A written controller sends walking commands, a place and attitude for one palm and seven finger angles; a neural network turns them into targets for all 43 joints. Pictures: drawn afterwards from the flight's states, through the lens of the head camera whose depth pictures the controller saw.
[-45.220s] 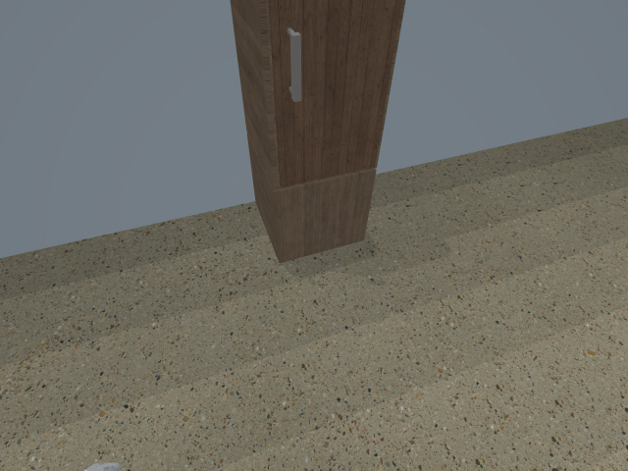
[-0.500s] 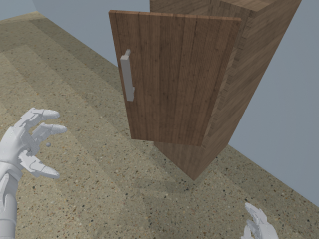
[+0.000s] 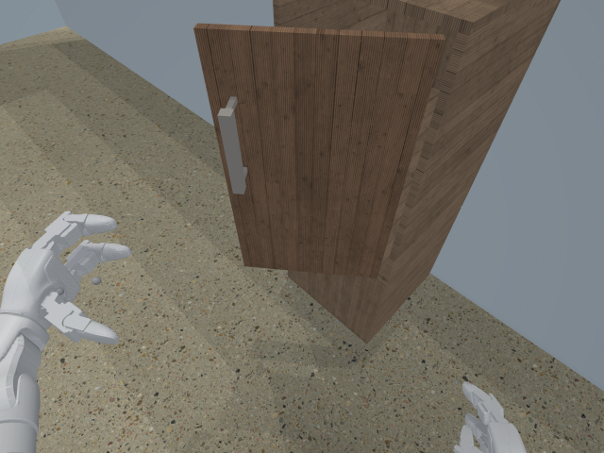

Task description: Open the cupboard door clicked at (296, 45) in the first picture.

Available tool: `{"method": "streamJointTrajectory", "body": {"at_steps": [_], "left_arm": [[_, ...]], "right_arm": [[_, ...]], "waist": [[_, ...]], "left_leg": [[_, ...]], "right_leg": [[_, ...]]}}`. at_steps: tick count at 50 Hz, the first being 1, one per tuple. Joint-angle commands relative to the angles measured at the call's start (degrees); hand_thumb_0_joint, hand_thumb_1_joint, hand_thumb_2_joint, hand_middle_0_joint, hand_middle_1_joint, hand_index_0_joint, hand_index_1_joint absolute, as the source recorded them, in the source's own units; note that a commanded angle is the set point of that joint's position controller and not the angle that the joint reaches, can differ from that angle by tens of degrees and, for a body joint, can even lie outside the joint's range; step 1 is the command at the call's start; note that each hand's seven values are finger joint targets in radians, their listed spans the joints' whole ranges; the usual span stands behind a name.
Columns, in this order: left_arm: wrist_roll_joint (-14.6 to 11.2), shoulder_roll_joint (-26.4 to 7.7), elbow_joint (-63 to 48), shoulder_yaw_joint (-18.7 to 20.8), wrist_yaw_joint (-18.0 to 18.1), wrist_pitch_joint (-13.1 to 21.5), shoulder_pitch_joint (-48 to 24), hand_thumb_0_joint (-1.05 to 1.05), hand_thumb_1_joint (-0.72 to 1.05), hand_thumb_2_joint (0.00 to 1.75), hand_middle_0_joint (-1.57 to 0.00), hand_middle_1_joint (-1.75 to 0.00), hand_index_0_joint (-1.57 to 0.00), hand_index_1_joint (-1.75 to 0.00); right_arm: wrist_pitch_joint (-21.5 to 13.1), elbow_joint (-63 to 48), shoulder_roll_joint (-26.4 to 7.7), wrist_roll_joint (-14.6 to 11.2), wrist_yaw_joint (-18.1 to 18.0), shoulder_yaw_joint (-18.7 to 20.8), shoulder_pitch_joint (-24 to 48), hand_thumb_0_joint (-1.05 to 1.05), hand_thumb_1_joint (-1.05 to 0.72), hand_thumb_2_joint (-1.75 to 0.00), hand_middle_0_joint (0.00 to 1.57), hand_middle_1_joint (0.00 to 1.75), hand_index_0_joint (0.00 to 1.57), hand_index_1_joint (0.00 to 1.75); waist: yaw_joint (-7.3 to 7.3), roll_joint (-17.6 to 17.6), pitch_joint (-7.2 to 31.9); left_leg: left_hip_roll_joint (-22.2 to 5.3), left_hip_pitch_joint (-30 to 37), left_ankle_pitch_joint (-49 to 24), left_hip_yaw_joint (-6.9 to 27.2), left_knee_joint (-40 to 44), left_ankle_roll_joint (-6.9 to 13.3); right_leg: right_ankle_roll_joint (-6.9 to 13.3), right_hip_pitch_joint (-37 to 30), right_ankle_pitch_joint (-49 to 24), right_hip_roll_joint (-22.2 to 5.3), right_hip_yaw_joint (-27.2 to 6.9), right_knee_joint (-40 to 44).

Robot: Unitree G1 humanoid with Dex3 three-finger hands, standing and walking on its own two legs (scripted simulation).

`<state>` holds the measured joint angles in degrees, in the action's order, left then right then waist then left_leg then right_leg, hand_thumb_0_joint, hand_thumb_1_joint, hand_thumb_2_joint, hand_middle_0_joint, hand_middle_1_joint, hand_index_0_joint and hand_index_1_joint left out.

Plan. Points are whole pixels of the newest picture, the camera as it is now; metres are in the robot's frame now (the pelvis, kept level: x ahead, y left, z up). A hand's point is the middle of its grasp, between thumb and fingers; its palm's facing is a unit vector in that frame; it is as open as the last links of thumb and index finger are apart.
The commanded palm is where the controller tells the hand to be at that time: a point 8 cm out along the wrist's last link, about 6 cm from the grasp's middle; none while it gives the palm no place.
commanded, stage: move the hooked fingers beside the handle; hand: left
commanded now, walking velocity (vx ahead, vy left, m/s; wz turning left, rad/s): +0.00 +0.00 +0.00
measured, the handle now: (236, 147) +0.57 +0.15 +0.08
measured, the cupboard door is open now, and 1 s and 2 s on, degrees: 38 38 38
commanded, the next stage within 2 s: none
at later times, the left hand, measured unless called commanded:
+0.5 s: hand (129, 234) +0.37 +0.26 +0.09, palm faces -0.04 -1.00 +0.00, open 14.0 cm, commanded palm +0.34 +0.31 +0.10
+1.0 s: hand (160, 201) +0.43 +0.24 +0.09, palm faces -0.05 -1.00 +0.00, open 14.0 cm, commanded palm +0.41 +0.29 +0.09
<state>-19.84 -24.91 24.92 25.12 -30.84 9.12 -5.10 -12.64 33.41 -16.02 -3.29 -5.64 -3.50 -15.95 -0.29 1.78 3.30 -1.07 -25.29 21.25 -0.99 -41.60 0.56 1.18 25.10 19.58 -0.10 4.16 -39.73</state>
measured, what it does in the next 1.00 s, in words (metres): stands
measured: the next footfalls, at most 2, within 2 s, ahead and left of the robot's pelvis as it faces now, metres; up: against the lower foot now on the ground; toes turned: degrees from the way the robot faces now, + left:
none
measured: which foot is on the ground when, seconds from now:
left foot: down 0.00-1.00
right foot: down 0.00-1.00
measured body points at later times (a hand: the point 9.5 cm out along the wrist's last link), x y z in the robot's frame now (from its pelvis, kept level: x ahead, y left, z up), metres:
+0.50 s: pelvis +0.00 +0.01 +0.00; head +0.04 +0.01 +0.44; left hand +0.36 +0.32 +0.10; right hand +0.11 -0.25 -0.09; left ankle +0.00 +0.11 -0.72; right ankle +0.01 -0.11 -0.72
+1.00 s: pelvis +0.00 +0.02 -0.01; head +0.06 +0.03 +0.44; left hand +0.43 +0.30 +0.09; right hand +0.07 -0.25 -0.11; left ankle +0.00 +0.11 -0.72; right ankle +0.01 -0.11 -0.72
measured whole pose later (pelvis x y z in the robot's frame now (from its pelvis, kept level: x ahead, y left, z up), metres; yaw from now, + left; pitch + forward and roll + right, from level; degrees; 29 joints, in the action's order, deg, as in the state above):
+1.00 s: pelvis +0.00 +0.02 -0.01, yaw -1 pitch +11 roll -1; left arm -11.3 -28.5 55.7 22.5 -24.8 15.2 -37.0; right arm -3.8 35.1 -16.2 -2.2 -3.2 -2.9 -20.3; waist 4.8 0.3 4.6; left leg -1.0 -34.6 22.3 -2.1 -45.4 1.7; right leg 0.1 34.3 19.6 -0.3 2.9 -42.5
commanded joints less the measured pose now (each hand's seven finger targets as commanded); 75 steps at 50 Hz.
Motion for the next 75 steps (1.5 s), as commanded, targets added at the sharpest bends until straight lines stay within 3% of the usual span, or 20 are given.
{"method": "streamJointTrajectory", "body": {"at_steps": [1,3,7,9,14,16,21,29,31,38,46,49,54,55,57,60,63,66,72,75], "left_arm": [[-1.9,-15.6,-11.6,5.1,-0.2,3.8,-13.8,0.00,-0.50,0.30,-0.30,-1.20,-0.30,-1.20],[-1.6,-13.7,-12.4,2.4,0.1,4.1,-18.0,0.00,-0.50,0.30,-0.30,-1.20,-0.30,-1.20],[-0.4,-14.1,-8.3,1.4,1.2,3.9,-23.8,0.00,-0.50,0.30,-0.30,-1.20,-0.30,-1.20],[0.5,-16.9,-5.1,2.7,1.7,4.0,-27.4,0.00,-0.50,0.30,-0.30,-1.20,-0.30,-1.20],[2.0,-18.7,-1.0,2.5,2.0,5.5,-34.5,0.00,-0.50,0.30,-0.30,-1.20,-0.30,-1.20],[2.0,-17.8,0.2,2.3,1.7,6.0,-33.0,0.00,-0.50,0.30,-0.30,-1.20,-0.30,-1.20],[2.5,-17.1,6.2,1.0,1.6,5.2,-35.3,0.00,-0.50,0.30,-0.30,-1.20,-0.30,-1.20],[3.1,-20.6,7.3,4.0,3.2,7.4,-38.9,0.00,-0.50,0.30,-0.30,-1.20,-0.30,-1.20],[3.8,-18.9,5.9,2.3,3.3,8.0,-40.5,0.00,-0.50,0.30,-0.30,-1.20,-0.30,-1.20],[5.0,-17.3,10.7,-0.3,4.6,8.5,-46.9,0.00,-0.50,0.30,-0.30,-1.20,-0.30,-1.20],[6.8,-17.9,16.4,-0.8,6.0,9.9,-53.6,0.00,-0.50,0.30,-0.30,-1.20,-0.30,-1.20],[7.4,-21.1,21.3,1.0,6.5,10.5,-57.6,0.00,-0.50,0.30,-0.30,-1.20,-0.30,-1.20],[8.6,-19.0,23.1,-1.5,6.6,11.9,-62.4,0.00,-0.50,0.30,-0.30,-1.20,-0.30,-1.20],[8.6,-21.4,24.4,0.5,6.7,12.0,-62.5,0.00,-0.50,0.30,-0.30,-1.20,-0.30,-1.20],[8.9,-21.2,26.5,-0.2,6.7,12.0,-64.1,0.00,-0.50,0.30,-0.30,-1.20,-0.30,-1.20],[10.0,-25.9,27.8,2.2,6.9,12.2,-67.2,0.00,-0.50,0.30,-0.30,-1.20,-0.30,-1.20],[10.9,-25.9,31.1,1.2,6.9,11.9,-69.1,0.00,-0.50,0.30,-0.30,-1.20,-0.30,-1.20],[11.5,-26.4,31.6,0.3,6.7,12.1,-73.8,0.00,-0.50,0.30,-0.30,-1.20,-0.30,-1.20],[12.4,-28.7,34.1,1.9,7.1,11.8,-75.2,0.00,-0.50,0.30,-0.30,-1.20,-0.30,-1.20],[12.8,-30.1,35.4,2.7,7.3,11.0,-75.3,0.00,-0.50,0.30,-0.30,-1.20,-0.30,-1.20]], "right_arm": [[-2.9,-8.3,-8.0,0.0,-0.7,3.7,2.9,0.00,-0.90,-0.90,0.20,0.30,0.20,0.30],[-3.0,-8.0,-7.8,-0.1,-0.9,3.6,3.1,0.00,-0.90,-0.90,0.20,0.30,0.20,0.30],[-2.5,-6.9,-8.2,-0.1,-1.4,3.5,2.2,0.00,-0.90,-0.90,0.20,0.30,0.20,0.30],[-2.0,-6.4,-8.6,0.1,-1.5,3.4,2.0,0.00,-0.90,-0.90,0.20,0.30,0.20,0.30],[-1.0,-5.8,-8.7,0.3,-1.3,3.4,0.5,0.00,-0.90,-0.90,0.20,0.30,0.20,0.30],[-0.7,-6.3,-8.4,0.3,-0.9,3.5,0.1,0.00,-0.90,-0.90,0.20,0.30,0.20,0.30],[0.8,-6.4,-9.0,0.2,-0.1,3.7,-1.4,0.00,-0.90,-0.90,0.20,0.30,0.20,0.30],[3.2,-5.8,-9.7,0.7,0.6,4.5,-4.7,0.00,-0.90,-0.90,0.20,0.30,0.20,0.30],[3.6,-5.8,-9.2,0.7,0.8,4.6,-4.8,0.00,-0.90,-0.90,0.20,0.30,0.20,0.30],[5.1,-4.4,-9.5,0.7,1.0,4.8,-6.3,0.00,-0.90,-0.90,0.20,0.30,0.20,0.30],[7.0,-3.6,-9.7,1.2,1.7,4.8,-8.2,0.00,-0.90,-0.90,0.20,0.30,0.20,0.30],[8.1,-2.8,-10.3,1.3,1.7,4.6,-9.2,0.00,-0.90,-0.90,0.20,0.30,0.20,0.30],[9.1,-2.5,-9.8,1.6,2.1,4.6,-10.1,0.00,-0.90,-0.90,0.20,0.30,0.20,0.30],[9.4,-2.2,-10.3,1.7,2.1,4.8,-10.8,0.00,-0.90,-0.90,0.20,0.30,0.20,0.30],[9.9,-2.0,-10.3,1.6,2.0,4.7,-10.9,0.00,-0.90,-0.90,0.20,0.30,0.20,0.30],[10.6,-1.6,-10.8,1.8,1.9,4.6,-12.2,0.00,-0.90,-0.90,0.20,0.30,0.20,0.30],[11.2,-1.2,-10.9,1.8,1.9,4.4,-12.9,0.00,-0.90,-0.90,0.20,0.30,0.20,0.30],[11.7,-0.8,-11.1,2.0,1.8,4.4,-14.1,0.00,-0.90,-0.90,0.20,0.30,0.20,0.30],[12.7,-0.1,-11.5,2.6,2.3,4.5,-16.8,0.00,-0.90,-0.90,0.20,0.30,0.20,0.30],[13.5,-0.3,-11.8,2.9,2.5,4.4,-18.2,0.00,-0.90,-0.90,0.20,0.30,0.20,0.30]], "waist": [[-0.18,1.5,11.9],[0.87,3.3,11.0],[1.93,0.8,10.3],[1.84,0.4,9.3],[1.98,2.5,14.4],[1.39,4.3,16.8],[2.07,2.2,13.7],[2.12,1.0,17.8],[2.48,4.5,19.2],[4.23,3.7,17.8],[4.98,4.3,20.9],[5.54,0.9,18.8],[6.76,4.9,20.8],[6.67,1.9,21.6],[7.25,3.3,21.5],[7.50,2.1,23.2],[8.51,4.0,20.9],[9.88,5.4,23.0],[10.05,7.5,26.3],[10.35,5.6,27.0]], "left_leg": [[1.5,4.6,-13.6,1.7,5.6,1.0],[1.5,5.6,-12.9,1.9,5.7,0.9],[1.4,4.5,-10.2,2.3,5.8,0.9],[1.4,2.9,-8.2,2.5,5.8,0.9],[1.4,3.9,-11.0,2.4,5.0,0.9],[1.4,4.8,-13.7,2.3,4.7,0.7],[1.3,1.8,-12.9,2.2,4.8,0.7],[0.9,2.4,-17.4,2.2,3.5,0.8],[1.0,3.8,-19.0,1.9,3.6,0.7],[0.5,4.1,-17.0,2.8,3.5,0.6],[0.2,4.6,-19.9,2.8,1.8,0.4],[0.2,0.9,-17.4,3.0,1.4,0.7],[0.1,2.6,-19.0,2.9,0.0,0.7],[-0.1,1.6,-18.0,3.1,-0.1,0.7],[0.2,0.1,-16.4,2.5,-0.2,0.9],[0.3,-2.3,-16.5,2.5,-0.9,1.2],[0.2,-3.6,-13.9,2.5,-1.3,1.2],[0.1,-3.2,-14.1,2.8,-2.1,1.3],[-0.3,-1.6,-18.0,3.2,-3.6,1.1],[-0.4,-2.7,-20.1,3.1,-4.0,1.3]], "right_leg": [[0.2,-6.1,-14.0,0.7,-2.9,5.3],[0.2,-4.2,-12.9,0.8,-2.5,5.4],[0.1,-2.7,-10.0,0.7,-2.5,5.7],[0.3,-2.5,-7.3,0.6,-3.2,6.0],[0.6,-4.1,-10.4,0.5,-3.4,4.6],[0.7,-4.8,-13.6,0.6,-3.2,3.8],[0.6,-2.4,-13.2,0.9,-2.6,3.3],[0.8,-3.8,-17.4,1.4,-2.8,2.0],[0.6,-3.3,-18.4,1.3,-2.9,1.9],[0.6,0.9,-15.0,1.6,-2.2,2.2],[0.5,2.3,-16.7,1.7,-2.3,0.7],[0.6,2.3,-15.7,1.8,-2.3,0.3],[0.5,4.9,-16.1,1.9,-2.6,-0.6],[0.3,4.3,-15.9,1.9,-2.6,-0.5],[0.1,4.4,-15.4,1.8,-3.0,-0.5],[0.0,2.6,-16.7,1.8,-3.6,-1.1],[0.0,5.8,-13.9,1.9,-3.6,-0.9],[-0.1,6.6,-13.9,2.0,-3.8,-1.3],[0.0,8.6,-15.4,2.4,-3.4,-2.2],[-0.2,7.6,-17.7,2.6,-3.2,-2.6]]}}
